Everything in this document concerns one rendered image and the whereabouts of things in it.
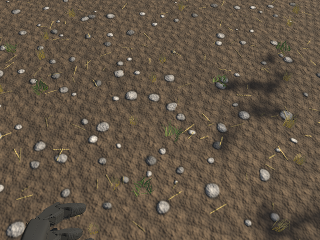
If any left robot hand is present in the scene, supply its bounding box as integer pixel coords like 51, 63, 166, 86
20, 202, 94, 240

